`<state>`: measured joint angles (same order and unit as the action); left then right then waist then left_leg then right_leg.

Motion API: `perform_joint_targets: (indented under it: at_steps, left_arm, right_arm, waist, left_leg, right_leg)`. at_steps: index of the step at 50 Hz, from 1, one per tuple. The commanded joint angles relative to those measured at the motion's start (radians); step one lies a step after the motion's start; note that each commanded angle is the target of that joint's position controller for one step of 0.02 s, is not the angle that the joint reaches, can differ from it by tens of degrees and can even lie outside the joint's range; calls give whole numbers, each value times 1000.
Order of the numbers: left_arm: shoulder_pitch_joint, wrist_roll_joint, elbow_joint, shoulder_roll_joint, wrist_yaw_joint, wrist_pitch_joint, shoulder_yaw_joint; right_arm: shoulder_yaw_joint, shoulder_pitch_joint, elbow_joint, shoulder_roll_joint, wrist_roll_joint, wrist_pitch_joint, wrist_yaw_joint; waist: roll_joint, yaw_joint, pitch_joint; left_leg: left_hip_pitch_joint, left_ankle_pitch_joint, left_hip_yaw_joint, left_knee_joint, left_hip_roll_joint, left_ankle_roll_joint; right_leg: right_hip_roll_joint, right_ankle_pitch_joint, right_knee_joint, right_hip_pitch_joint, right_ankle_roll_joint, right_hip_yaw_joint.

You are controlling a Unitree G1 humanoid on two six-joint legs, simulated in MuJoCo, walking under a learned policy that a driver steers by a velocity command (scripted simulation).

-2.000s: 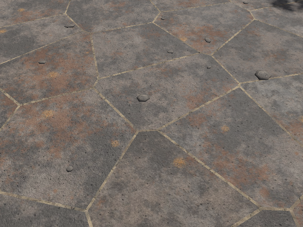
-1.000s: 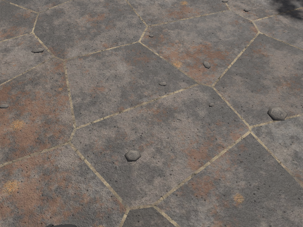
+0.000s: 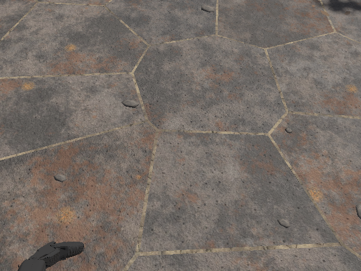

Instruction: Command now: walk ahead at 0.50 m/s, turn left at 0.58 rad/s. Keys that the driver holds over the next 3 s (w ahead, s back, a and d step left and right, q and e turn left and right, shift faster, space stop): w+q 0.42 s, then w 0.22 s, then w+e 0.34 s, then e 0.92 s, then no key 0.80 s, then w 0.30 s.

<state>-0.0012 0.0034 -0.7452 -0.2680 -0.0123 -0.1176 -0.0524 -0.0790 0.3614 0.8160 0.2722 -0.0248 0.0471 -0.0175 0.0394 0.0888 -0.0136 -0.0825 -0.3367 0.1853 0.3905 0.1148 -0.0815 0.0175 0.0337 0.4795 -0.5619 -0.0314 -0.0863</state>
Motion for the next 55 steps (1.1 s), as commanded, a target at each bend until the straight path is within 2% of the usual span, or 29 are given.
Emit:
perform_joint_targets:
  at_steps: [1, 2, 3, 4, 5, 6, 7, 9, 12, 15, 19, 22, 24, 26, 28, 29, 30, 31, 32, 33, 34, 35, 37, 41, 46, 50, 53, 54, 55]
  left_arm:
    - [-23, 6, 77, -127, -6, -33, -36]
    - [73, 1, 53, -150, -1, -38, -49]
    - [215, -17, 36, -194, 6, -41, -64]
    - [361, -33, 13, -280, 13, -29, -89]
    - [375, -7, 0, -225, 5, -17, -77]
    - [323, 2, 19, -144, 7, -9, -55]
    - [268, -3, 30, -118, 10, 1, -45]
    - [201, -15, 21, -83, 10, 6, -30]
    - [191, -10, 1, -100, 6, -5, -38]
    - [205, -9, -17, -136, 8, -9, -52]
    - [224, -3, -32, -162, 15, 6, -58]
    - [283, 9, -56, -186, 16, 20, -63]
    - [313, 22, -75, -201, 12, 32, -67]
    - [312, 31, -84, -229, 13, 43, -73]
    - [303, 31, -92, -222, 19, 53, -62]
    - [312, 3, -70, -170, 22, 48, -38]
    - [422, -14, -35, -49, 7, 25, 4]
    - [333, 25, -50, -145, -3, 1, -16]
    - [237, 53, -13, -174, -7, -8, -26]
    - [219, 43, -15, -159, -1, -11, -20]
    - [215, 24, -25, -158, 3, -5, -25]
    - [251, 23, -38, -154, 1, 10, -28]
    - [297, 26, -58, -117, 0, 40, -23]
    - [221, 21, -37, -93, 8, 63, -21]
    - [95, 16, 4, -58, -17, 49, -7]
    - [10, 11, 62, -53, -43, 47, -1]
    - [89, 0, 81, -97, -63, 44, -23]
    - [201, 2, 58, -133, -61, 45, -43]
    - [330, 0, 33, -187, -48, 45, -70]
  right_arm:
    - [-38, -1, -54, 152, 2, -2, -11]
    - [-31, -21, -66, 134, 4, -3, -9]
    - [-13, -42, -88, 88, 13, 2, -2]
    - [5, 78, -108, 29, -5, 11, -1]
    - [7, 110, -114, 75, -11, 16, -1]
    - [-15, 39, -109, 161, -16, 11, 1]
    - [-19, -34, -123, 169, -7, 4, 0]
    - [-24, -80, -143, 136, 4, -3, 6]
    - [-14, -76, -161, 77, -5, -20, 14]
    - [-10, -125, -192, 67, 2, -22, 18]
    - [2, -236, -221, 48, 1, -8, 43]
    - [9, -328, -259, 38, 0, -6, 60]
    - [8, -358, -282, 44, 0, -6, 67]
    - [-6, -325, -286, 74, 8, -6, 68]
    - [-52, -78, -216, 154, 10, -9, 57]
    - [-79, 88, -181, 235, 12, -17, 39]
    - [-83, 69, -178, 326, 9, -10, 37]
    - [-56, 95, -193, 232, 12, 0, 41]
    - [-42, 51, -178, 197, 17, 10, 46]
    - [-33, -18, -178, 171, 15, 15, 45]
    - [-23, -78, -180, 135, 21, 19, 45]
    - [-13, -113, -184, 107, 32, 25, 45]
    - [-15, -131, -168, 105, 32, 44, 44]
    - [-21, -112, -122, 118, 44, 64, 29]
    - [-22, -92, -87, 136, 37, 64, 15]
    - [-30, -48, -47, 153, 23, 37, 7]
    - [-40, -83, -59, 193, 15, 3, -20]
    - [-40, -98, -66, 199, 14, -7, -27]
    - [-34, -112, -74, 188, 8, -8, -32]
  waist:
    - [-166, -57, 24]
    - [-164, -109, 73]
    - [-118, -178, 198]
    - [126, -169, 366]
    - [264, -157, 379]
    - [135, -173, 229]
    - [51, -167, 126]
    - [46, -120, 15]
    - [66, -97, -4]
    - [33, -100, -2]
    - [19, -140, -22]
    - [11, -174, -50]
    - [15, -168, -65]
    - [42, -124, -33]
    - [32, 22, 112]
    - [-70, 84, 229]
    - [-309, -36, 353]
    - [-180, 39, 405]
    - [-160, 40, 250]
    - [-103, -2, 168]
    - [-91, -35, 114]
    - [-105, -72, 96]
    - [-107, -104, 80]
    - [-87, -92, -3]
    - [-81, -40, -50]
    - [-73, -12, -89]
    - [-138, -71, 3]
    - [-145, -128, 68]
    - [-113, -203, 135]
  left_leg:
    - [-3, 345, 240, 18, -259, -108]
    - [-24, 408, 223, 101, -217, -84]
    - [-127, 374, 164, 318, -163, -50]
    - [-467, 76, 19, 662, -21, 33]
    - [-652, -267, 2, 834, -50, 46]
    - [-716, -194, 11, 910, -109, 52]
    - [-705, -113, -32, 912, -146, 59]
    - [-644, -20, -49, 827, -205, 59]
    - [-607, 38, -82, 763, -236, 69]
    - [-648, 155, -84, 648, -248, 84]
    - [-600, 352, -145, 413, -229, 74]
    - [-581, 347, -187, 303, -209, 56]
    - [-569, 266, -200, 253, -188, 29]
    - [-471, 163, -239, 216, -136, -9]
    - [-90, 233, -279, 123, -58, -64]
    - [235, 300, -68, 158, -205, -117]
    - [492, 127, 472, 49, -461, -292]
    - [487, 83, 557, -42, -488, -287]
    - [381, 180, 387, -52, -451, -245]
    - [239, 281, 254, -57, -414, -208]
    - [114, 357, 164, -82, -383, -189]
    - [29, 388, 104, -119, -361, -177]
    - [-54, 391, 37, -190, -357, -184]
    - [-71, 407, -114, -258, -342, -155]
    - [-26, 403, -261, -282, -322, -97]
    - [128, 552, -306, -204, -366, -78]
    - [182, 1039, -340, 15, -363, -29]
    - [162, 1110, -351, 164, -342, -5]
    - [68, 1012, -372, 377, -293, 41]
  right_leg:
    - [-21, -90, -42, 129, 35, 15]
    - [-18, -74, -81, 273, 64, 29]
    - [98, -77, -38, 528, 126, -64]
    - [331, -213, -53, 930, 278, -431]
    - [424, -400, -142, 975, 314, -686]
    - [388, -493, -164, 848, 269, -571]
    - [344, -427, -184, 707, 231, -427]
    - [268, -264, -248, 502, 205, -244]
    - [241, -142, -317, 417, 219, -94]
    - [249, -14, -336, 450, 234, 7]
    - [216, 47, -331, 482, 197, 154]
    - [240, 52, -320, 540, 185, 190]
    - [268, 115, -294, 595, 181, 193]
    - [281, 387, -196, 637, 169, 215]
    - [230, 572, 117, 551, 124, 280]
    - [188, 249, 422, 300, 80, 292]
    - [3, -611, 759, -76, 26, 200]
    - [14, -637, 866, -159, 36, 22]
    - [51, -559, 871, -233, 48, 33]
    - [98, -469, 803, -210, 54, 37]
    - [126, -413, 742, -160, 49, 37]
    - [147, -369, 717, -92, 47, 24]
    - [153, -321, 681, -40, 31, 22]
    - [131, -133, 532, -137, 4, -22]
    - [89, 108, 248, -107, 22, 44]
    - [66, 23, 138, -166, 59, 89]
    - [-24, -116, 124, -22, 98, 180]
    - [-64, -119, 104, 113, 119, 194]
    - [-84, 17, 15, 319, 153, 169]
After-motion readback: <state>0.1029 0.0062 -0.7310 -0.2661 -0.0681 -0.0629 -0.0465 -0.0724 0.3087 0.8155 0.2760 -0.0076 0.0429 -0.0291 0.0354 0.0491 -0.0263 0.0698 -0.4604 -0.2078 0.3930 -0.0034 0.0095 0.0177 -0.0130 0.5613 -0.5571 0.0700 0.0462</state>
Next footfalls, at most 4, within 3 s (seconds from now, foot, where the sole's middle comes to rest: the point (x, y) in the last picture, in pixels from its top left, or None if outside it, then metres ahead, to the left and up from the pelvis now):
0.06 right None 0.21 -0.13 -0.78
0.56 left None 0.42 0.20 -0.78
1.10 right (147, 193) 0.79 0.06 -0.78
1.58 left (93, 186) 0.83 0.29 -0.78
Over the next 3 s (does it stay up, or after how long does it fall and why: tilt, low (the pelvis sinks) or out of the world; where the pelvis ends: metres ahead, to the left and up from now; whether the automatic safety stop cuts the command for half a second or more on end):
stays up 0.77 0.11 -0.01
